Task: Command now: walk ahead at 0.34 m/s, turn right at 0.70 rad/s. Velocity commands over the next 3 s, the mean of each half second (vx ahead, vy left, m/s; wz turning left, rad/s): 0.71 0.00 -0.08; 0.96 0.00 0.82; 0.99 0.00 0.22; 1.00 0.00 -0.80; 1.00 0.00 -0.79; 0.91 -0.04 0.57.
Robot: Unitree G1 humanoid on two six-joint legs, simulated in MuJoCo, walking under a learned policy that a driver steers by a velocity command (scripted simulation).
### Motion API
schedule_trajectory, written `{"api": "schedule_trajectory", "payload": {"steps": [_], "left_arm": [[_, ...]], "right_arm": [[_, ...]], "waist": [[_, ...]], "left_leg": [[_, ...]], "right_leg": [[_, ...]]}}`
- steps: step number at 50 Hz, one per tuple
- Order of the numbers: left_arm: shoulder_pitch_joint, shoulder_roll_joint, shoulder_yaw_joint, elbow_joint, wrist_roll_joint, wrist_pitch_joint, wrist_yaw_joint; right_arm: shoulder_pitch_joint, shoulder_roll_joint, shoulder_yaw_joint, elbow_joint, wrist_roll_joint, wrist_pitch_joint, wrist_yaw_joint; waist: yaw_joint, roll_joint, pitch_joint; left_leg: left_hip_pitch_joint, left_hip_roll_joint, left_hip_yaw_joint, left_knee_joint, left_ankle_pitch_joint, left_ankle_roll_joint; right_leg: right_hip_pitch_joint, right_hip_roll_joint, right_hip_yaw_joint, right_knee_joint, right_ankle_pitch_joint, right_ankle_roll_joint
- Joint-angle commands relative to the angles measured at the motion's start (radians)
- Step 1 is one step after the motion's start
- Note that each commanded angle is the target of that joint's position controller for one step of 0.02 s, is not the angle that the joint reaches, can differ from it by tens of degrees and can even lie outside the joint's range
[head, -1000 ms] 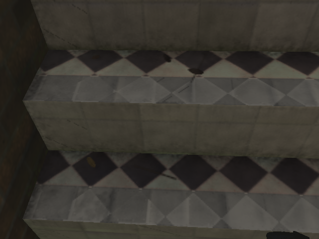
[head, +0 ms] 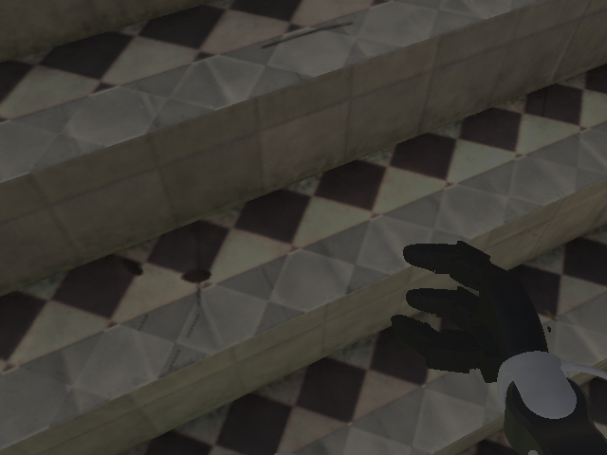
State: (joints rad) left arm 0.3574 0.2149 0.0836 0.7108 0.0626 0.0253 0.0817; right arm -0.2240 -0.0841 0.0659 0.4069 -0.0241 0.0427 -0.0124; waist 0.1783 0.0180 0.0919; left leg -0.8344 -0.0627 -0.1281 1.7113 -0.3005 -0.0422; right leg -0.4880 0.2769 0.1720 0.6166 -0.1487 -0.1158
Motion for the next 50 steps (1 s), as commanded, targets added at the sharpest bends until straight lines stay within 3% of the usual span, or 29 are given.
{"api": "schedule_trajectory", "payload": {"steps": [1, 3, 4, 6, 7, 8, 9, 10, 11, 12, 13, 15, 18, 19, 20, 21, 22, 23, 24, 27, 29, 32, 35, 40, 41, 43, 47, 49, 50], "left_arm": [[-0.121, 0.087, 0.01, -0.102, 0.022, -0.011, -0.007], [-0.104, 0.131, 0.03, -0.091, 0.036, -0.009, -0.016], [-0.071, 0.147, 0.04, -0.066, 0.029, -0.001, -0.025], [-0.1, 0.111, 0.046, -0.055, 0.012, 0.024, -0.039], [-0.044, 0.116, 0.053, -0.023, -0.012, 0.045, -0.065], [-0.03, 0.059, 0.034, -0.046, -0.05, 0.044, -0.101], [-0.085, 0.048, 0.034, -0.034, -0.045, 0.03, -0.113], [-0.133, 0.044, 0.04, -0.047, 0.012, 0.017, -0.126], [-0.165, -0.016, 0.009, -0.059, 0.017, -0.008, -0.137], [-0.079, 0.026, 0.001, -0.084, -0.004, -0.015, -0.161], [-0.145, 0.046, -0.016, -0.114, 0.007, -0.021, -0.166], [-0.25, 0.087, -0.023, -0.089, -0.027, -0.024, -0.155], [-0.26, 0.055, -0.029, -0.123, -0.081, -0.029, -0.15], [-0.198, 0.038, -0.025, -0.117, -0.069, -0.038, -0.144], [-0.152, 0.039, -0.011, -0.111, -0.014, -0.046, -0.136], [-0.056, 0.087, 0.016, -0.106, 0.004, -0.054, -0.123], [0.059, 0.126, 0.036, -0.094, -0.007, -0.048, -0.094], [0.055, 0.147, 0.039, -0.093, -0.005, -0.052, -0.079], [-0.07, 0.131, 0.029, -0.124, 0.006, -0.053, -0.071], [-0.247, 0.109, 0.014, -0.129, 0.013, -0.06, -0.063], [-0.232, 0.114, 0.0, -0.085, 0.014, -0.073, -0.055], [-0.175, 0.14, 0.002, -0.039, 0.038, -0.129, -0.06], [-0.122, 0.156, 0.004, 0.034, 0.033, -0.176, -0.059], [-0.002, 0.115, -0.019, 0.184, 0.063, -0.214, -0.069], [0.06, 0.106, -0.024, 0.205, 0.071, -0.213, -0.059], [0.069, 0.178, -0.004, 0.207, 0.076, -0.222, -0.053], [-0.01, 0.242, 0.015, 0.197, 0.055, -0.237, -0.035], [-0.338, 0.256, 0.007, 0.11, 0.03, -0.219, -0.048], [-0.537, 0.282, 0.008, 0.029, -0.009, -0.199, -0.057]], "right_arm": [[0.035, -0.061, -0.026, -0.045, -0.005, 0.007, -0.024], [0.055, -0.08, -0.037, -0.038, -0.001, -0.005, -0.036], [0.024, -0.083, -0.038, -0.053, 0.0, -0.008, -0.046], [0.148, -0.056, -0.029, -0.026, 0.028, -0.023, -0.06], [0.191, -0.032, -0.033, 0.007, 0.027, -0.018, -0.075], [0.205, -0.093, -0.055, 0.035, -0.027, -0.018, -0.081], [0.249, -0.045, -0.048, 0.043, -0.01, -0.031, -0.082], [0.343, -0.018, -0.024, 0.074, 0.026, -0.052, -0.072], [0.446, -0.041, -0.022, 0.126, 0.04, -0.072, -0.049], [0.389, -0.191, -0.101, 0.177, -0.015, -0.098, -0.046], [0.324, -0.213, -0.123, 0.181, -0.008, -0.104, -0.036], [0.283, -0.168, -0.101, 0.142, -0.005, -0.096, -0.023], [0.375, -0.205, -0.111, 0.181, 0.005, -0.107, -0.02], [0.338, -0.212, -0.114, 0.177, 0.027, -0.113, -0.008], [0.322, -0.19, -0.101, 0.19, 0.095, -0.146, 0.016], [0.256, -0.193, -0.101, 0.178, 0.097, -0.161, 0.016], [0.218, -0.192, -0.098, 0.158, 0.094, -0.179, 0.016], [0.241, -0.156, -0.094, 0.153, 0.101, -0.183, 0.017], [0.249, -0.132, -0.089, 0.138, 0.098, -0.176, 0.005], [0.373, -0.145, -0.113, 0.14, 0.071, -0.098, -0.024], [0.431, -0.128, -0.114, 0.131, 0.045, -0.084, -0.041], [0.331, -0.146, -0.112, 0.084, 0.022, -0.085, -0.041], [0.199, -0.16, -0.115, 0.075, 0.021, -0.062, -0.026], [-0.053, -0.059, -0.084, -0.039, 0.025, -0.051, -0.06], [-0.057, -0.101, -0.095, -0.013, 0.019, -0.06, -0.044], [0.006, -0.124, -0.104, -0.004, 0.028, -0.059, -0.027], [0.048, -0.138, -0.106, -0.026, 0.003, -0.025, -0.036], [0.305, -0.198, -0.11, -0.012, -0.006, -0.006, -0.045], [0.52, -0.259, -0.128, 0.045, 0.002, 0.0, -0.046]], "waist": [[-0.126, -0.025, -0.262], [-0.108, -0.096, -0.293], [-0.098, -0.097, -0.272], [-0.149, -0.167, -0.222], [-0.149, -0.176, -0.202], [-0.124, 0.045, -0.178], [-0.197, 0.24, -0.184], [-0.207, 0.197, -0.181], [-0.2, 0.023, -0.145], [-0.102, 0.191, -0.19], [-0.074, 0.195, -0.183], [-0.137, 0.152, -0.087], [-0.148, 0.132, -0.025], [-0.099, 0.108, -0.073], [-0.033, 0.03, -0.191], [0.047, 0.012, -0.291], [0.101, -0.062, -0.347], [0.069, -0.132, -0.354], [-0.01, -0.181, -0.359], [-0.153, -0.069, -0.273], [-0.201, -0.043, -0.246], [-0.182, -0.07, -0.216], [-0.144, -0.047, -0.12], [-0.112, -0.06, -0.051], [-0.083, 0.001, -0.101], [-0.094, -0.014, -0.258], [-0.16, 0.013, -0.356], [-0.414, 0.021, -0.468], [-0.548, 0.082, -0.557]], "left_leg": [[0.17, 0.008, 0.056, -0.259, 0.038, -0.003], [0.257, -0.002, 0.036, -0.286, 0.01, 0.022], [0.285, 0.011, 0.035, -0.392, -0.089, 0.02], [0.609, 0.059, 0.016, -0.872, -0.173, 0.08], [0.721, 0.046, -0.016, -1.089, -0.354, 0.119], [0.882, 0.094, -0.064, -1.118, -0.297, 0.162], [0.872, 0.193, -0.149, -1.219, -0.086, 0.175], [0.891, 0.217, -0.201, -1.241, 0.139, 0.158], [0.828, 0.23, -0.163, -1.244, 0.471, 0.116], [0.817, 0.32, -0.384, -1.252, 0.209, 0.293], [0.748, 0.326, -0.489, -1.314, -0.141, 0.339], [0.561, 0.219, -0.376, -1.386, -0.201, 0.325], [0.469, 0.137, -0.212, -1.314, 0.243, 0.276], [0.453, 0.128, -0.18, -1.213, 0.378, 0.259], [0.352, 0.114, -0.133, -1.177, 0.819, 0.24], [0.288, 0.087, -0.056, -1.065, 0.82, 0.219], [0.249, 0.064, -0.007, -0.919, 0.84, 0.215], [0.246, 0.044, 0.043, -0.803, 0.605, 0.202], [0.293, 0.026, 0.077, -0.743, 0.379, 0.182], [0.251, 0.022, 0.137, -0.173, -0.01, 0.163], [0.137, 0.039, 0.118, 0.117, -0.026, 0.166], [-0.029, 0.067, 0.03, 0.258, -0.058, 0.177], [-0.227, 0.061, 0.074, 0.41, -0.086, 0.178], [-0.73, 0.083, -0.01, 0.909, -0.325, 0.219], [-0.851, 0.076, -0.021, 0.782, -0.338, 0.226], [-0.861, 0.082, -0.063, 0.709, -0.369, 0.214], [-0.754, 0.116, -0.022, 0.574, -0.371, 0.183], [-0.222, 0.143, -0.034, 0.072, -0.323, 0.19], [0.265, 0.093, 0.009, -0.289, -0.099, 0.217]], "right_leg": [[0.088, -0.222, 0.412, -0.271, -0.337, -0.111], [0.082, -0.252, 0.464, -0.296, -0.417, -0.135], [0.063, -0.266, 0.445, -0.309, -0.438, -0.132], [-0.127, -0.22, 0.298, -0.27, -0.388, -0.083], [-0.157, -0.197, 0.27, -0.221, -0.411, -0.034], [-0.298, -0.077, 0.055, -0.072, -0.219, 0.101], [-0.314, -0.036, -0.003, 0.315, -0.291, 0.078], [-0.403, -0.05, 0.08, 0.607, -0.381, 0.06], [-0.414, -0.06, 0.099, 0.743, -0.356, 0.056], [-0.402, -0.189, -0.021, 0.654, -0.209, 0.051], [-0.384, -0.294, -0.027, 0.585, -0.163, 0.066], [-0.192, -0.269, -0.129, 0.352, -0.33, 0.085], [0.111, -0.219, -0.255, -0.027, -0.243, 0.081], [0.251, -0.224, -0.264, -0.11, -0.034, 0.071], [0.564, -0.228, -0.247, -0.002, 0.033, 0.084], [0.715, -0.307, -0.147, -0.011, 0.018, 0.123], [0.82, -0.357, -0.055, -0.088, 0.162, 0.163], [0.82, -0.42, 0.007, -0.154, 0.325, 0.171], [0.732, -0.483, 0.054, -0.225, 0.406, 0.142], [0.517, -0.561, -0.04, -0.192, 0.716, 0.042], [0.458, -0.59, -0.102, -0.207, 0.495, -0.048], [0.444, -0.648, -0.071, -0.283, 0.082, -0.108], [0.446, -0.702, -0.109, -0.382, -0.094, -0.111], [0.647, -0.781, -0.159, -0.481, -0.18, -0.088], [0.914, -0.713, -0.204, -0.381, -0.037, -0.061], [1.122, -0.771, -0.207, -0.3, 0.192, -0.079], [1.125, -0.836, -0.23, -0.318, 0.2, -0.089], [0.85, -0.741, -0.41, -0.191, 0.694, -0.003], [0.567, -0.667, -0.533, -0.089, 0.925, 0.023]]}}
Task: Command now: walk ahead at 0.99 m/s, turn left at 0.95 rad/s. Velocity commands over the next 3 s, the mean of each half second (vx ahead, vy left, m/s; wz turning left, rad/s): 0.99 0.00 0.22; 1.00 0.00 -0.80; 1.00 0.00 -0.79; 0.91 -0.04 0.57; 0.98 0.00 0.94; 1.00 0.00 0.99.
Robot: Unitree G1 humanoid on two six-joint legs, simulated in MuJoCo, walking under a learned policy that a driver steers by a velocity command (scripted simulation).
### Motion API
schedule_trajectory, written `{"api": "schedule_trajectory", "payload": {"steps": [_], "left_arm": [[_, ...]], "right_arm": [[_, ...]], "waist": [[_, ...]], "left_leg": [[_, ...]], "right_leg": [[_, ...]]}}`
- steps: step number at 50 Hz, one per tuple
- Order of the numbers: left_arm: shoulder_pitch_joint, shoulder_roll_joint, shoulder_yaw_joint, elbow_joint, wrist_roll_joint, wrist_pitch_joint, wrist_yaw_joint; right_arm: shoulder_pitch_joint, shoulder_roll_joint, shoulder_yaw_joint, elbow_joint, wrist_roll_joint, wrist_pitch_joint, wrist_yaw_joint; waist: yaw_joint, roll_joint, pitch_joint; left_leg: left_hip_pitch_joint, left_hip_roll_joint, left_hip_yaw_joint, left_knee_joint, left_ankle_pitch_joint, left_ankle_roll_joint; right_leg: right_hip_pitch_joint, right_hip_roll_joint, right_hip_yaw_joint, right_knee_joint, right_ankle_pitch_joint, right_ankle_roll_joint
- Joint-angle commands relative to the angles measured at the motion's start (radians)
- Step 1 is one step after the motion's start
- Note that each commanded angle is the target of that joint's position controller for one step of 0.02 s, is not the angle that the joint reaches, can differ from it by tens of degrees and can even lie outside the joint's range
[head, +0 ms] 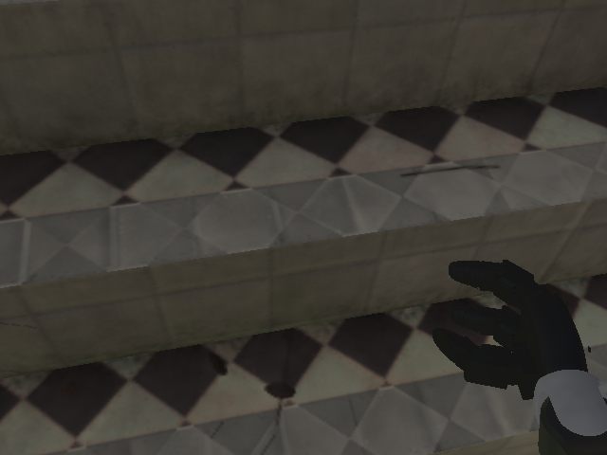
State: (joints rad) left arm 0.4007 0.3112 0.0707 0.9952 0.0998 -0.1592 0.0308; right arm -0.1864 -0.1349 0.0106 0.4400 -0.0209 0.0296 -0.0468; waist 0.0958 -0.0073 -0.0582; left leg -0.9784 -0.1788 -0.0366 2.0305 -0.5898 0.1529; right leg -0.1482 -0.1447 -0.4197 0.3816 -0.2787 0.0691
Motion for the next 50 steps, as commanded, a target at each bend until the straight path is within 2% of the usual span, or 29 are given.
{"api": "schedule_trajectory", "payload": {"steps": [1, 2, 3, 4, 5, 6, 7, 8, 11, 14, 16, 17, 18, 19, 20, 21, 22, 24, 26, 29, 31, 33, 35, 36, 38, 39, 41, 46, 50], "left_arm": [[-0.528, 0.185, 0.022, -0.294, -0.069, -0.001, -0.026], [-0.601, 0.127, 0.013, -0.341, -0.115, 0.049, -0.026], [-0.591, 0.039, -0.016, -0.376, -0.081, 0.089, -0.049], [-0.54, -0.051, -0.03, -0.407, -0.071, 0.143, -0.028], [-0.475, -0.11, -0.039, -0.429, -0.078, 0.183, 0.002], [-0.317, -0.046, -0.026, -0.586, -0.07, 0.174, -0.037], [-0.402, -0.191, -0.088, -0.56, -0.007, 0.146, -0.037], [-0.482, -0.233, -0.098, -0.578, 0.001, 0.112, -0.032], [-0.828, -0.293, -0.136, -0.696, 0.025, 0.068, -0.044], [-0.752, -0.257, -0.131, -0.704, -0.038, 0.13, -0.029], [-0.568, -0.123, -0.115, -0.658, -0.075, 0.204, 0.01], [-0.469, -0.063, -0.078, -0.591, -0.107, 0.236, 0.028], [-0.159, 0.03, -0.028, -0.453, -0.089, 0.289, 0.041], [-0.066, 0.117, 0.013, -0.397, -0.085, 0.303, 0.018], [0.008, 0.125, 0.017, -0.334, -0.107, 0.291, -0.016], [-0.458, 0.003, 0.01, -0.341, -0.093, 0.299, -0.036], [-0.494, -0.148, -0.027, -0.393, -0.087, 0.268, -0.03], [-0.438, -0.222, -0.057, -0.265, -0.072, 0.182, 0.0], [-0.514, -0.145, -0.052, -0.283, -0.026, 0.118, 0.003], [-0.443, -0.074, -0.032, -0.228, -0.058, 0.067, 0.018], [-0.497, -0.024, -0.019, -0.268, -0.019, 0.077, 0.045], [-0.415, -0.013, -0.005, -0.271, -0.041, 0.113, 0.065], [-0.312, -0.039, 0.002, -0.254, -0.022, 0.173, 0.052], [-0.331, -0.071, 0.004, -0.267, -0.005, 0.213, 0.02], [-0.097, -0.089, 0.011, -0.333, -0.024, 0.171, -0.041], [-0.119, 0.007, 0.018, -0.377, -0.044, 0.161, -0.081], [-0.241, -0.032, 0.025, -0.373, -0.013, 0.173, -0.104], [-0.124, 0.055, 0.073, -0.398, -0.054, 0.249, -0.096], [-0.254, 0.052, 0.08, -0.435, -0.062, 0.254, -0.086]], "right_arm": [[0.57, -0.274, -0.1, 0.081, 0.039, 0.009, -0.031], [0.548, -0.326, -0.147, 0.12, 0.078, -0.001, -0.017], [0.568, -0.283, -0.135, 0.157, 0.076, -0.034, -0.018], [0.452, -0.196, -0.106, 0.24, 0.01, -0.077, -0.002], [0.322, -0.099, -0.06, 0.297, 0.0, -0.105, 0.03], [0.214, -0.297, -0.098, 0.23, -0.043, -0.118, -0.007], [0.556, -0.192, -0.098, 0.356, -0.043, -0.123, 0.005], [0.721, -0.09, -0.068, 0.447, -0.053, -0.14, 0.014], [0.872, -0.1, -0.068, 0.514, -0.039, -0.165, -0.007], [0.647, -0.196, -0.082, 0.459, -0.033, -0.168, -0.02], [0.498, -0.315, -0.102, 0.362, 0.094, -0.182, -0.061], [0.505, -0.314, -0.11, 0.356, 0.131, -0.208, -0.089], [0.407, -0.358, -0.128, 0.341, 0.141, -0.234, -0.116], [0.375, -0.374, -0.152, 0.306, 0.163, -0.228, -0.126], [0.278, -0.38, -0.165, 0.24, 0.162, -0.208, -0.099], [0.24, -0.237, -0.127, 0.142, -0.017, -0.174, -0.032], [0.245, -0.038, -0.074, 0.065, -0.063, -0.149, -0.017], [0.382, 0.078, 0.004, 0.089, -0.072, -0.102, -0.011], [0.321, 0.049, 0.015, 0.073, -0.041, -0.07, -0.029], [0.167, -0.042, 0.014, 0.027, 0.012, -0.025, -0.039], [0.203, -0.07, 0.005, 0.034, 0.023, -0.031, -0.025], [0.249, -0.037, 0.033, 0.065, 0.04, -0.057, 0.003], [0.31, 0.025, 0.04, 0.087, 0.079, -0.029, -0.007], [0.407, 0.027, 0.04, 0.113, 0.057, -0.03, -0.033], [0.395, -0.106, -0.014, 0.14, 0.004, -0.12, -0.048], [0.253, -0.207, -0.068, 0.082, -0.014, -0.148, -0.044], [0.148, -0.144, -0.051, 0.098, 0.011, -0.161, -0.041], [0.008, -0.164, -0.043, 0.07, 0.033, -0.107, -0.023], [0.098, -0.181, -0.051, 0.046, 0.003, -0.094, -0.015]], "waist": [[-0.418, 0.12, -0.448], [-0.469, 0.281, -0.362], [-0.431, 0.179, -0.275], [-0.332, 0.164, -0.017], [-0.201, 0.143, 0.182], [0.113, 0.328, 0.039], [-0.079, 0.223, -0.061], [-0.139, 0.239, -0.061], [-0.22, 0.069, 0.022], [-0.058, -0.086, 0.012], [0.058, -0.061, -0.149], [0.101, -0.038, -0.206], [0.217, 0.062, -0.32], [0.28, -0.171, -0.396], [0.335, -0.378, -0.448], [0.054, -0.471, -0.306], [0.003, -0.171, -0.094], [-0.173, 0.086, 0.154], [-0.25, 0.108, 0.146], [-0.208, 0.044, 0.157], [-0.233, 0.07, 0.024], [-0.208, 0.214, -0.035], [-0.21, 0.17, -0.03], [-0.237, 0.114, -0.036], [-0.016, 0.045, -0.206], [0.043, 0.017, -0.281], [0.064, 0.032, -0.132], [0.243, 0.139, -0.052], [0.156, 0.183, 0.042]], "left_leg": [[0.646, 0.14, -0.037, -0.815, 0.412, 0.058], [0.816, 0.029, 0.009, -1.13, 0.776, 0.041], [0.913, 0.146, -0.026, -1.638, 1.06, 0.047], [0.872, 0.236, -0.078, -1.997, 1.04, 0.052], [0.749, 0.265, -0.082, -2.024, 0.914, 0.06], [1.22, 0.276, -0.353, -1.415, 1.53, 0.116], [1.186, 0.214, -0.215, -1.439, 1.378, 0.0], [1.192, 0.212, -0.211, -1.472, 1.403, -0.041], [1.145, 0.239, -0.289, -1.608, 1.531, -0.127], [0.844, 0.321, -0.164, -1.827, 1.692, -0.142], [0.539, 0.348, -0.022, -1.958, 2.543, -0.217], [0.598, 0.4, -0.047, -1.825, 2.914, -0.289], [0.713, 0.457, -0.075, -1.593, 3.196, -0.313], [0.813, 0.439, -0.138, -1.071, 2.736, -0.249], [0.8, 0.204, -0.005, -0.417, 1.707, -0.224], [0.055, -0.08, -0.109, 0.305, 0.45, -0.273], [-0.132, -0.056, -0.281, 0.423, 0.348, -0.152], [-0.173, 0.064, -0.226, 0.295, 0.276, -0.06], [-0.031, 0.06, -0.175, 0.247, 0.245, -0.093], [0.093, 0.167, 0.078, 0.149, 0.338, -0.186], [0.292, 0.235, 0.01, -0.046, 0.421, -0.219], [0.754, 0.257, 0.029, -0.868, 0.398, -0.197], [0.941, 0.221, 0.088, -1.351, 0.319, -0.169], [1.048, 0.255, 0.067, -1.547, 0.422, -0.138], [1.197, 0.654, -0.36, -1.345, 1.054, -0.007], [1.074, 0.752, -0.543, -1.465, 0.277, 0.047], [0.883, 0.65, -0.34, -1.494, 0.066, -0.057], [0.795, 0.618, 0.094, -1.403, 0.507, -0.116], [0.731, 0.667, 0.161, -1.41, 0.139, -0.145]], "right_leg": [[0.092, -0.203, 0.056, 0.307, 1.183, -0.177], [-0.089, -0.066, 0.061, 0.613, 0.98, -0.155], [-0.2, -0.037, 0.076, 0.859, 0.408, -0.12], [-0.38, 0.049, 0.119, 1.119, -0.124, -0.127], [-0.548, 0.157, 0.21, 1.549, -0.26, -0.157], [-1.155, 0.158, 0.401, 1.704, -0.242, -0.08], [-1.2, 0.14, 0.328, 1.883, -0.233, -0.117], [-1.245, 0.173, 0.306, 2.039, -0.224, -0.139], [-1.425, 0.196, 0.238, 2.027, -0.315, -0.167], [-1.097, 0.219, 0.225, 1.768, -0.245, -0.188], [-0.284, 0.315, 0.118, 1.146, -0.214, -0.197], [-0.149, 0.356, 0.154, 1.068, -0.207, -0.182], [-0.067, 0.363, 0.246, 0.997, -0.371, -0.216], [-0.066, 0.283, 0.424, 0.767, -0.285, -0.335], [-0.023, 0.251, 0.499, 0.301, -0.096, -0.448], [-0.046, 0.121, 1.062, 0.209, -0.236, -0.605], [-0.256, 0.097, 1.103, 0.195, -0.296, -0.563], [-0.513, 0.127, 1.012, 0.123, -0.324, -0.41], [-0.648, 0.203, 0.644, 0.206, 0.007, -0.296], [-0.825, 0.229, 0.651, 0.173, 0.12, -0.326], [-0.896, 0.171, 0.766, 0.295, 0.193, -0.306], [-0.964, 0.234, 0.599, 0.356, 0.157, -0.217], [-0.871, 0.314, 0.66, 0.594, -0.043, -0.226], [-0.898, 0.328, 0.596, 0.918, -0.268, -0.222], [-0.972, 0.212, 0.682, 1.544, -0.202, -0.132], [-0.99, 0.13, 0.644, 1.563, -0.043, -0.096], [-1.048, 0.134, 0.637, 1.624, 0.047, -0.07], [-0.846, 0.133, 0.516, 1.479, 0.122, -0.04], [-0.659, 0.103, 0.435, 0.991, 0.262, -0.075]]}}
Over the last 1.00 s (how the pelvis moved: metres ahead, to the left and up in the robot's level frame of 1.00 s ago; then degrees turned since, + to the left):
0.14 0.07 0.03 18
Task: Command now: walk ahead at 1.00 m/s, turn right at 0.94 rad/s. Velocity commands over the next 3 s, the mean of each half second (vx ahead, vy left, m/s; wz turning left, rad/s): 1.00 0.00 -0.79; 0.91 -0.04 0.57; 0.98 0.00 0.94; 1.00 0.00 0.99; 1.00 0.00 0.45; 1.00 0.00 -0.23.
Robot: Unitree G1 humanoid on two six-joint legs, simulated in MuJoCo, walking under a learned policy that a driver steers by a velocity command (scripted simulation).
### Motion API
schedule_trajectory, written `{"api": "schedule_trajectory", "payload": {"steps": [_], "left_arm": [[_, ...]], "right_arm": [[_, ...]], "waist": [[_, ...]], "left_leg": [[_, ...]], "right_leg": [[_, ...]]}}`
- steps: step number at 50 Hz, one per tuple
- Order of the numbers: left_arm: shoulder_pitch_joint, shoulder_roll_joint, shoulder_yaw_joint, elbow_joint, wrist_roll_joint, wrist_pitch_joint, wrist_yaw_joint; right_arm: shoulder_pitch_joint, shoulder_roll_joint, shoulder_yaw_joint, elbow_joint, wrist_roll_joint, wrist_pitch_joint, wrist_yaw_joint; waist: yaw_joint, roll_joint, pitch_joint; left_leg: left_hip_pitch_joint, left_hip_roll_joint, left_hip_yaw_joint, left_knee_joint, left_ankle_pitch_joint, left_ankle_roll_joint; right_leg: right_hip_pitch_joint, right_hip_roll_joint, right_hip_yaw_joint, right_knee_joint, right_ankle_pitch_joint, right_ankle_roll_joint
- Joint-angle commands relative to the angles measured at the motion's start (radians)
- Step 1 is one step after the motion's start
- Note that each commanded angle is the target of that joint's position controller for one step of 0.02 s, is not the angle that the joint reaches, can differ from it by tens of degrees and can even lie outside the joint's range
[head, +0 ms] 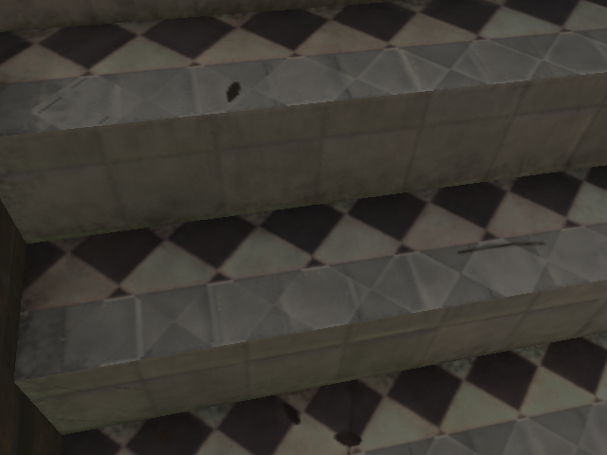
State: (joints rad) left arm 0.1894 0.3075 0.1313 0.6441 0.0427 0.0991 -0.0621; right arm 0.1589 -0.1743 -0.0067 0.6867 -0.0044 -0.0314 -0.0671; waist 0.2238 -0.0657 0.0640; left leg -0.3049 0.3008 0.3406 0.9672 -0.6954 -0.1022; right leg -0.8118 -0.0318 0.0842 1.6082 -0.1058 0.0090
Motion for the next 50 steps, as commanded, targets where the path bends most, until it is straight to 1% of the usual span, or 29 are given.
{"api": "schedule_trajectory", "payload": {"steps": [1, 3, 6, 8, 9, 10, 11, 13, 15, 16, 17, 18, 19, 21, 25, 27, 28, 29, 30, 31, 32, 33, 34, 36, 39, 42, 45, 48, 50], "left_arm": [[-0.065, 0.041, 0.012, -0.093, -0.008, -0.012, 0.006], [-0.048, -0.002, 0.001, -0.1, -0.02, -0.01, 0.004], [-0.004, 0.064, 0.016, -0.036, -0.025, -0.088, -0.008], [0.138, 0.117, 0.031, 0.017, 0.02, -0.13, 0.019], [0.213, 0.147, 0.043, 0.096, 0.038, -0.153, 0.027], [0.262, 0.161, 0.043, 0.147, 0.06, -0.155, 0.031], [0.235, 0.085, 0.016, 0.174, 0.078, -0.158, 0.027], [0.296, 0.142, 0.03, 0.195, 0.097, -0.16, 0.037], [-0.057, 0.217, 0.052, 0.067, 0.055, -0.153, 0.051], [-0.253, 0.231, 0.057, 0.018, 0.03, -0.143, 0.051], [-0.318, 0.061, 0.011, -0.013, -0.022, -0.124, 0.008], [-0.302, -0.062, -0.046, -0.092, -0.061, -0.137, -0.018], [-0.163, -0.02, -0.035, -0.038, -0.076, -0.151, -0.037], [-0.082, 0.033, -0.03, 0.012, -0.018, -0.139, -0.04], [-0.249, 0.012, -0.067, -0.07, 0.029, -0.114, -0.002], [-0.294, 0.034, -0.094, -0.124, 0.038, -0.128, -0.038], [-0.092, 0.026, -0.087, -0.071, 0.004, -0.134, -0.047], [0.289, 0.033, -0.058, 0.036, -0.013, -0.137, -0.026], [0.278, 0.055, -0.039, 0.096, -0.026, -0.125, -0.027], [0.306, 0.22, -0.002, 0.05, -0.006, -0.128, 0.007], [0.305, 0.248, 0.013, 0.053, 0.017, -0.138, 0.038], [0.211, 0.211, -0.004, 0.05, 0.027, -0.146, 0.042], [0.145, 0.16, -0.011, 0.062, 0.018, -0.153, 0.062], [0.023, 0.052, -0.049, 0.056, -0.013, -0.184, 0.078], [0.008, -0.059, -0.095, 0.133, 0.005, -0.214, 0.052], [0.042, -0.017, -0.089, 0.176, 0.01, -0.25, 0.045], [0.02, -0.04, -0.106, 0.18, 0.009, -0.247, 0.044], [0.252, 0.023, -0.102, 0.285, -0.011, -0.264, 0.091], [0.309, 0.083, -0.087, 0.291, -0.022, -0.263, 0.122]], "right_arm": [[-0.215, -0.141, -0.033, -0.208, -0.018, -0.029, 0.015], [-0.227, -0.157, -0.053, -0.224, -0.033, -0.006, 0.043], [-0.103, -0.188, -0.062, -0.234, -0.074, 0.043, 0.067], [-0.123, -0.2, -0.084, -0.224, -0.074, 0.06, 0.066], [-0.152, -0.219, -0.073, -0.237, -0.047, 0.044, 0.074], [-0.212, -0.171, -0.054, -0.272, -0.03, 0.027, 0.074], [-0.244, -0.107, -0.033, -0.291, -0.013, 0.015, 0.077], [-0.366, -0.086, -0.022, -0.346, -0.044, -0.003, 0.078], [-0.042, -0.13, -0.044, -0.239, -0.043, -0.007, 0.067], [0.262, -0.144, -0.069, -0.102, -0.043, -0.016, 0.023], [0.374, -0.099, -0.07, 0.04, -0.018, -0.005, 0.027], [0.281, -0.153, -0.095, 0.026, -0.057, -0.008, 0.029], [0.121, -0.113, -0.09, -0.002, -0.061, -0.02, 0.038], [0.018, -0.075, -0.077, -0.024, -0.064, -0.055, 0.054], [0.058, -0.179, -0.104, 0.067, -0.069, -0.121, 0.025], [0.082, -0.181, -0.09, 0.07, -0.05, -0.116, 0.024], [0.235, -0.231, -0.081, 0.098, -0.005, -0.122, 0.035], [0.045, -0.34, -0.098, 0.036, 0.028, -0.114, 0.037], [0.12, -0.275, -0.081, 0.038, 0.044, -0.095, 0.042], [0.198, -0.176, -0.063, -0.011, 0.075, -0.085, 0.076], [0.24, -0.196, -0.076, 0.002, 0.078, -0.075, 0.071], [0.253, -0.158, -0.067, -0.02, 0.06, -0.063, 0.048], [0.27, -0.107, -0.06, -0.031, 0.072, -0.054, 0.041], [0.276, -0.062, -0.05, -0.031, 0.022, -0.026, 0.046], [0.118, 0.085, 0.001, -0.106, 0.021, -0.003, 0.051], [-0.01, 0.081, -0.001, -0.155, -0.003, 0.039, 0.006], [-0.102, 0.017, -0.008, -0.19, -0.001, 0.069, -0.019], [-0.288, 0.081, 0.018, -0.246, -0.001, 0.091, -0.007], [-0.251, 0.092, 0.03, -0.244, -0.013, 0.086, 0.012]], "waist": [[-0.008, 0.249, -0.053], [-0.01, 0.317, -0.008], [-0.133, 0.137, -0.073], [-0.072, 0.101, -0.147], [-0.04, -0.105, -0.175], [-0.04, -0.184, -0.162], [-0.085, -0.1, -0.163], [-0.111, -0.057, -0.159], [-0.331, -0.086, -0.183], [-0.509, 0.057, -0.169], [-0.458, 0.137, -0.25], [-0.396, 0.428, -0.287], [-0.285, 0.424, -0.255], [-0.224, 0.32, -0.114], [-0.179, 0.151, 0.151], [-0.165, 0.026, 0.133], [-0.137, -0.013, -0.1], [0.123, 0.067, -0.218], [0.043, 0.037, -0.301], [0.014, -0.191, -0.497], [0.005, -0.19, -0.55], [-0.083, -0.088, -0.424], [-0.1, -0.129, -0.372], [-0.207, -0.15, -0.218], [-0.263, -0.013, -0.124], [-0.292, 0.008, 0.038], [-0.316, 0.084, 0.073], [-0.249, 0.224, 0.032], [-0.26, 0.147, -0.079]], "left_leg": [[0.115, 0.189, -0.201, -0.344, 0.238, 0.105], [0.172, 0.209, -0.13, -0.381, 0.413, 0.072], [0.548, 0.007, -0.043, -0.137, 0.647, 0.06], [0.602, -0.054, -0.017, 0.143, 0.894, 0.053], [0.282, -0.142, 0.013, 0.244, 0.656, 0.051], [-0.016, -0.201, -0.011, 0.333, 0.216, 0.066], [-0.023, -0.209, -0.035, 0.28, 0.046, 0.1], [-0.279, -0.317, -0.05, 0.115, -0.086, 0.064], [0.133, -0.295, -0.243, -0.371, -0.117, 0.101], [0.578, -0.173, -0.358, -0.662, 0.282, 0.148], [0.928, -0.136, -0.371, -0.559, 0.519, 0.109], [0.829, 0.022, -0.468, -0.321, 0.847, 0.137], [0.766, 0.027, -0.504, -0.34, 0.832, 0.177], [0.561, 0.015, -0.51, -0.404, 0.858, 0.202], [0.268, 0.089, -0.439, -0.616, 0.755, 0.195], [-0.073, -0.044, -0.247, -0.788, 0.794, 0.191], [-0.196, -0.102, -0.297, -0.608, 1.124, 0.239], [-0.27, -0.138, -0.27, -0.262, 1.373, 0.227], [-0.319, -0.222, -0.358, 0.019, 0.639, 0.2], [-0.401, -0.319, -0.411, 0.465, 0.315, 0.18], [-0.329, -0.342, -0.504, 0.67, 0.417, 0.19], [-0.426, -0.292, -0.503, 0.806, 0.488, 0.173], [-0.485, -0.301, -0.43, 0.957, 0.537, 0.158], [-0.519, -0.263, -0.434, 1.135, 0.586, 0.176], [-0.773, -0.301, -0.429, 1.59, 0.488, 0.229], [-0.944, -0.345, -0.408, 1.708, 0.382, 0.216], [-0.905, -0.356, -0.332, 1.475, 0.436, 0.203], [-1.003, -0.35, -0.288, 1.368, 0.422, 0.23], [-1.038, -0.325, -0.254, 1.188, 0.291, 0.259]], "right_leg": [[-0.013, -0.013, -0.086, -0.331, 0.086, -0.026], [0.038, -0.067, -0.109, -0.569, -0.062, -0.029], [0.091, 0.023, -0.101, -1.042, -0.121, -0.083], [0.295, 0.016, -0.179, -1.389, 0.129, -0.094], [0.665, 0.103, -0.275, -1.326, 0.437, -0.087], [0.89, 0.065, -0.199, -1.333, 0.613, -0.124], [0.867, 0.051, -0.197, -1.4, 0.708, -0.118], [1.086, -0.024, -0.053, -1.097, 1.235, -0.149], [0.649, -0.008, 0.066, -0.851, 1.067, -0.096], [0.172, 0.067, 0.016, -0.556, 0.491, -0.066], [-0.184, 0.144, -0.018, -0.382, -0.45, -0.096], [-0.19, 0.074, 0.008, -0.334, -0.333, -0.054], [-0.238, 0.047, 0.098, -0.265, -0.281, -0.037], [-0.269, 0.102, 0.127, -0.087, -0.319, -0.02], [-0.42, 0.089, 0.222, -0.108, -0.445, -0.052], [0.234, 0.066, -0.196, -0.795, -0.309, -0.05], [0.829, 0.216, -0.298, -0.865, -0.253, -0.049], [1.165, 0.171, -0.262, -1.007, 0.088, -0.037], [1.271, 0.049, -0.067, -0.92, 0.183, 0.035], [1.297, -0.233, 0.326, -0.984, 0.216, 0.043], [1.163, -0.24, 0.45, -1.107, 0.086, 0.043], [1.073, -0.265, 0.414, -1.118, 0.024, 0.04], [0.927, -0.312, 0.485, -1.281, -0.268, 0.045], [0.683, -0.262, 0.371, -1.294, -0.406, 0.005], [0.507, -0.28, 0.183, -1.244, -0.243, -0.072], [0.367, -0.321, 0.062, -1.416, -0.225, -0.123], [0.313, -0.196, -0.15, -1.474, -0.116, -0.062], [0.587, -0.227, -0.156, -1.521, 0.199, -0.067], [0.882, -0.235, -0.27, -1.452, 0.672, -0.031]]}}
Over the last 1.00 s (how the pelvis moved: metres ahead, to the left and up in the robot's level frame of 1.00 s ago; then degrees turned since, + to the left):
0.02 0.12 0.16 -7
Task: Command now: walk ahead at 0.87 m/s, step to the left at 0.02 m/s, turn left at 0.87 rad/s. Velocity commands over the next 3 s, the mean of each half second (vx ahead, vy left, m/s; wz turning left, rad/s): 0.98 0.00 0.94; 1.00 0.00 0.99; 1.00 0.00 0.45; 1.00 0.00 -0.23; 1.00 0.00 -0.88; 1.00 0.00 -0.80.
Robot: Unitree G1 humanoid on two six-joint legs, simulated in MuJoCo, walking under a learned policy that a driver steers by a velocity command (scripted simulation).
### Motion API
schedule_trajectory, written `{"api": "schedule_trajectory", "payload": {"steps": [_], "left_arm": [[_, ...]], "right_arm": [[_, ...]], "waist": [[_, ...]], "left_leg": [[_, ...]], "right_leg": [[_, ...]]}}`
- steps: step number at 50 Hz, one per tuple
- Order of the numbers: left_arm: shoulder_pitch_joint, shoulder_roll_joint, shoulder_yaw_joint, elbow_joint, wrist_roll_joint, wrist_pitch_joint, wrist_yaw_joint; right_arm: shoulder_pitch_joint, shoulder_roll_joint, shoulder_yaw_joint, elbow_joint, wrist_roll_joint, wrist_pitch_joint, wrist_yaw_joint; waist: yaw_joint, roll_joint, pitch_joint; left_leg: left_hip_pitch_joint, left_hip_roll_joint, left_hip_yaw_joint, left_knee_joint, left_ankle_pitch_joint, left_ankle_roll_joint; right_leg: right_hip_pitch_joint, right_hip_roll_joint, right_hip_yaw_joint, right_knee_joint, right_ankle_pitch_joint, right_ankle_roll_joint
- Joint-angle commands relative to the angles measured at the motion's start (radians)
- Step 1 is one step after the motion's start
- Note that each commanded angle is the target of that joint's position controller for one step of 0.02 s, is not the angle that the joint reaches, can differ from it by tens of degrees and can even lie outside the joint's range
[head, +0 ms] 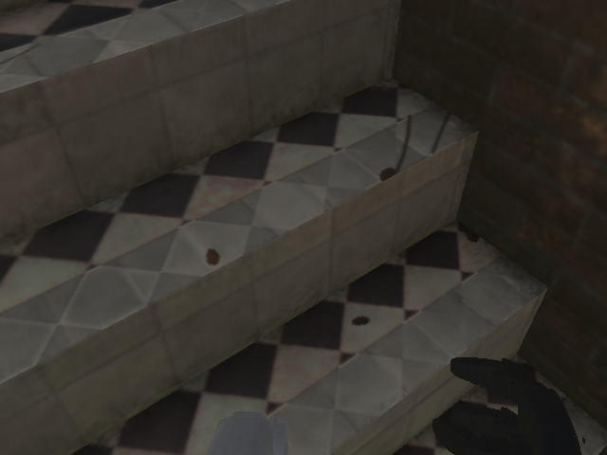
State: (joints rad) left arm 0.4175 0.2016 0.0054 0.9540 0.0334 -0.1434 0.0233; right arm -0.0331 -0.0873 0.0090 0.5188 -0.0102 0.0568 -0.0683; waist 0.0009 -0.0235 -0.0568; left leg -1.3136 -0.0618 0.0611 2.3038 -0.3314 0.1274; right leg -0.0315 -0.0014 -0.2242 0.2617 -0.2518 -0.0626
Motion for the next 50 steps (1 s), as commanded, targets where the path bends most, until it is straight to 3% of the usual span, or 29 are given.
{"api": "schedule_trajectory", "payload": {"steps": [1, 3, 5, 6, 7, 8, 9, 11, 18, 21, 23, 25, 26, 27, 28, 29, 30, 31, 34, 37, 38, 41, 42, 43, 44, 45, 46, 48, 50], "left_arm": [[0.046, 0.177, 0.033, -0.031, -0.011, -0.011, 0.051], [-0.144, 0.28, 0.05, -0.142, -0.06, -0.014, 0.07], [-0.057, 0.28, 0.063, -0.208, -0.057, 0.023, 0.053], [-0.045, 0.276, 0.061, -0.257, -0.056, 0.027, 0.041], [-0.18, 0.324, 0.074, -0.298, -0.044, 0.018, 0.009], [-0.331, 0.23, 0.059, -0.354, -0.031, 0.029, -0.017], [-0.418, 0.041, 0.006, -0.389, 0.017, 0.033, -0.055], [-0.43, -0.038, -0.018, -0.567, 0.069, 0.044, -0.073], [-0.531, 0.006, -0.046, -0.63, 0.083, 0.053, -0.028], [-0.525, -0.004, -0.06, -0.604, 0.042, 0.06, -0.045], [-0.412, 0.016, -0.044, -0.54, -0.029, 0.07, -0.034], [-0.119, 0.071, 0.0, -0.467, -0.08, 0.057, -0.004], [0.133, 0.125, 0.035, -0.357, -0.078, 0.031, -0.002], [0.194, 0.152, 0.056, -0.269, -0.084, 0.027, 0.011], [0.094, 0.121, 0.039, -0.253, -0.038, 0.015, 0.003], [-0.072, 0.08, 0.008, -0.276, 0.052, 0.0, -0.018], [-0.071, 0.144, 0.042, -0.304, 0.11, -0.001, 0.014], [-0.102, 0.109, 0.05, -0.284, 0.095, -0.01, 0.018], [-0.214, 0.044, 0.018, -0.187, 0.06, -0.061, 0.019], [-0.272, 0.236, 0.079, -0.162, 0.054, -0.113, 0.005], [-0.255, 0.195, 0.069, -0.15, 0.035, -0.093, 0.012], [-0.518, 0.335, 0.103, -0.301, -0.029, -0.024, 0.016], [-0.476, 0.302, 0.11, -0.337, -0.058, 0.009, 0.019], [-0.424, 0.186, 0.094, -0.348, -0.041, 0.064, 0.028], [-0.416, 0.079, 0.056, -0.43, -0.019, 0.054, 0.024], [-0.367, 0.129, 0.061, -0.573, -0.032, 0.046, -0.014], [-0.528, -0.009, 0.013, -0.584, -0.023, 0.015, -0.013], [-1.075, -0.01, -0.051, -0.747, 0.002, -0.029, 0.026], [-1.226, -0.021, -0.063, -0.833, -0.029, 0.014, 0.007]], "right_arm": [[0.001, 0.013, 0.02, -0.05, -0.002, -0.015, 0.031], [0.071, -0.083, 0.014, -0.042, 0.007, -0.011, 0.038], [0.107, -0.171, -0.026, 0.027, 0.003, 0.008, 0.033], [0.165, -0.206, -0.043, 0.059, 0.005, 0.001, 0.034], [0.377, -0.254, -0.07, 0.072, 0.01, 0.005, 0.008], [0.354, -0.301, -0.098, 0.091, 0.03, 0.009, -0.001], [0.157, -0.233, -0.094, 0.069, 0.02, 0.007, 0.013], [-0.052, -0.227, -0.077, -0.008, -0.019, -0.013, 0.008], [0.275, -0.252, -0.097, 0.187, -0.018, -0.148, -0.01], [0.223, -0.269, -0.112, 0.169, -0.009, -0.151, -0.012], [0.13, -0.264, -0.119, 0.156, -0.019, -0.146, -0.008], [0.026, -0.323, -0.138, 0.143, -0.06, -0.167, 0.032], [-0.095, -0.286, -0.133, 0.109, -0.057, -0.187, 0.05], [-0.155, -0.189, -0.107, 0.094, -0.089, -0.213, 0.069], [-0.15, -0.056, -0.075, 0.065, -0.069, -0.218, 0.065], [0.031, -0.02, -0.055, 0.045, -0.011, -0.205, 0.035], [0.123, -0.129, -0.059, 0.01, -0.014, -0.181, 0.037], [0.091, -0.132, -0.05, -0.015, -0.023, -0.151, 0.031], [-0.169, -0.215, -0.062, -0.136, -0.03, -0.07, 0.032], [-0.149, -0.26, -0.082, -0.244, -0.052, -0.008, 0.012], [-0.19, -0.291, -0.094, -0.196, -0.049, -0.008, 0.012], [0.437, -0.357, -0.113, -0.004, -0.029, -0.082, 0.074], [0.529, -0.373, -0.139, 0.075, -0.045, -0.092, 0.081], [0.487, -0.29, -0.145, 0.172, 0.003, -0.082, 0.099], [0.41, -0.241, -0.117, 0.264, -0.015, -0.09, 0.093], [0.267, -0.498, -0.158, 0.225, -0.102, -0.104, 0.036], [0.462, -0.385, -0.144, 0.311, -0.105, -0.095, 0.029], [1.029, -0.269, -0.112, 0.483, -0.125, -0.135, -0.005], [1.163, -0.29, -0.14, 0.541, -0.105, -0.166, -0.095]], "waist": [[-0.09, 0.035, -0.036], [-0.185, -0.044, -0.107], [-0.085, -0.121, -0.205], [-0.086, -0.117, -0.265], [-0.215, -0.1, -0.342], [-0.227, 0.111, -0.294], [-0.138, 0.152, -0.144], [0.02, 0.06, -0.017], [-0.051, -0.051, 0.071], [-0.028, -0.042, 0.017], [0.023, 0.03, -0.044], [0.24, 0.031, -0.164], [0.387, -0.125, -0.24], [0.386, -0.148, -0.15], [0.269, -0.087, 0.01], [0.039, -0.045, -0.022], [-0.007, -0.026, -0.292], [-0.045, 0.044, -0.244], [-0.096, -0.005, 0.099], [-0.154, -0.142, 0.075], [-0.137, 0.046, 0.058], [-0.404, 0.054, -0.272], [-0.381, 0.116, -0.303], [-0.317, 0.35, -0.116], [-0.163, 0.326, 0.192], [0.037, 0.392, -0.024], [-0.08, 0.193, -0.134], [-0.461, 0.19, -0.174], [-0.486, 0.284, -0.319]], "left_leg": [[0.156, 0.021, 0.053, -0.245, -0.085, 0.061], [0.616, -0.031, 0.12, -0.708, -0.297, 0.065], [0.788, -0.177, 0.217, -0.842, -0.662, 0.045], [1.031, -0.207, 0.115, -0.86, -0.555, 0.073], [1.198, -0.173, 0.0, -0.968, -0.426, 0.077], [1.206, -0.161, -0.137, -1.216, -0.175, 0.11], [0.972, -0.162, -0.279, -1.387, -0.149, 0.181], [0.614, 0.03, -0.907, -1.738, -0.573, 0.261], [0.824, 0.056, -0.841, -1.856, -0.216, 0.234], [0.788, 0.045, -0.666, -1.905, -0.102, 0.197], [0.541, 0.0, -0.45, -2.002, 0.13, 0.193], [0.461, -0.036, -0.396, -1.687, 0.292, 0.156], [0.522, -0.126, -0.257, -1.325, 0.501, 0.071], [0.451, -0.139, -0.163, -0.982, 0.2, 0.061], [0.153, -0.131, -0.193, -0.53, 0.033, 0.044], [0.026, -0.092, -0.225, -0.309, -0.012, 0.008], [-0.021, -0.012, -0.207, -0.102, -0.061, -0.059], [-0.059, 0.05, -0.236, -0.011, -0.07, -0.069], [0.035, 0.007, -0.09, 0.027, -0.222, -0.059], [0.037, 0.072, -0.167, 0.053, -0.265, -0.029], [0.173, 0.02, -0.101, -0.195, -0.253, 0.006], [1.049, -0.041, 0.041, -1.562, 0.237, 0.02], [1.238, 0.013, -0.046, -1.962, 0.43, 0.093], [1.387, 0.085, -0.039, -2.448, 0.817, 0.19], [1.335, 0.105, -0.036, -2.42, 0.702, 0.225], [1.97, 0.298, -0.33, -1.769, 1.492, 0.247], [2.042, 0.321, -0.242, -1.777, 1.656, 0.185], [2.471, 0.324, -0.369, -1.719, 2.273, 0.14], [2.696, 0.321, -0.431, -1.648, 2.604, 0.132]], "right_leg": [[0.082, -0.252, -0.055, -0.058, 1.112, 0.044], [-0.093, -0.279, -0.11, 0.019, 1.841, -0.003], [-0.026, -0.294, -0.054, 0.306, 2.207, -0.052], [-0.237, -0.286, -0.016, 0.439, 2.057, -0.03], [-0.346, -0.303, 0.013, 0.636, 1.677, -0.068], [-0.521, -0.163, 0.052, 0.91, 0.8, -0.076], [-0.632, -0.029, 0.183, 1.294, 0.291, -0.061], [-0.786, 0.087, 0.384, 1.645, 0.239, 0.032], [-1.116, -0.03, 0.41, 1.616, 0.02, 0.059], [-0.865, -0.076, 0.328, 1.182, -0.022, 0.038], [-0.266, -0.032, 0.164, 0.715, -0.079, 0.005], [0.133, -0.03, 0.199, 0.485, -0.218, -0.038], [0.32, -0.063, 0.213, 0.27, 0.117, -0.033], [0.317, -0.087, 0.166, 0.109, 0.13, -0.014], [0.28, -0.144, 0.255, 0.19, 0.283, 0.022], [0.341, -0.27, 0.346, 0.357, 1.128, 0.092], [0.463, -0.498, 0.592, 0.34, 0.835, -0.157], [0.352, -0.502, 0.585, 0.201, 0.351, -0.182], [-0.057, -0.33, 0.196, -0.006, 0.696, -0.051], [0.006, -0.45, 0.275, -0.093, 0.788, -0.078], [0.032, -0.328, 0.118, -0.008, 1.096, -0.046], [-0.032, -0.175, 0.017, 0.755, 1.836, 0.048], [-0.149, -0.106, 0.058, 1.222, 1.237, 0.033], [-0.456, 0.098, 0.008, 1.614, -0.079, 0.045], [-0.846, 0.148, 0.046, 2.02, -0.416, -0.003], [-1.523, 0.095, 0.24, 2.269, -0.551, 0.054], [-1.664, 0.086, 0.211, 2.499, -0.534, 0.013], [-2.007, 0.101, 0.028, 2.547, -0.674, 0.049], [-2.032, 0.074, 0.156, 2.404, -0.915, 0.075]]}}
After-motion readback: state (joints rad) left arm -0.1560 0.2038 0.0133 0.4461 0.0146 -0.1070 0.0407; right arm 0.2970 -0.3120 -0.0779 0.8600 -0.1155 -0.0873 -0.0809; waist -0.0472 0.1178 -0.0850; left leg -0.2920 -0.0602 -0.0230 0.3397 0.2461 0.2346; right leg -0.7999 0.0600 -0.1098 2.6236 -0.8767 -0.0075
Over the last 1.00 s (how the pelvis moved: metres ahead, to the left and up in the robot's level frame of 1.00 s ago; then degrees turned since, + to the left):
0.35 -0.38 0.07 -12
